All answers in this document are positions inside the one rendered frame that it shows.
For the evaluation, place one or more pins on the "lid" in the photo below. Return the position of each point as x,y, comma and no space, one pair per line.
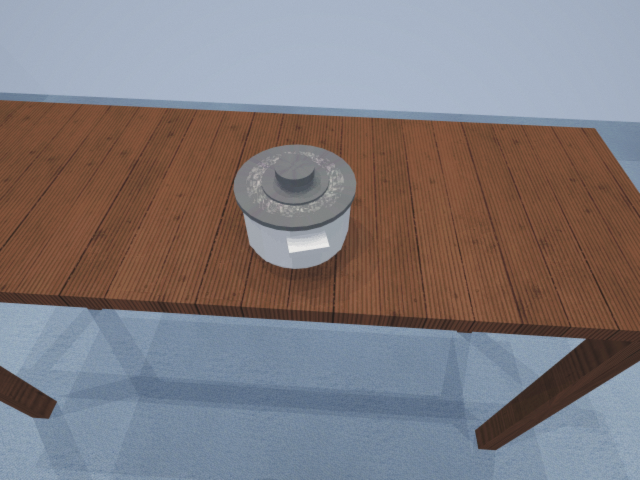
266,201

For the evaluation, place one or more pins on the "table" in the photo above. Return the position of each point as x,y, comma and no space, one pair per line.
470,227

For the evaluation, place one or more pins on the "pot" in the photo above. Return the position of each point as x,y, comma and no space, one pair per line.
298,249

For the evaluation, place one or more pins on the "knob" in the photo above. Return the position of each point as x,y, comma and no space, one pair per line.
294,170

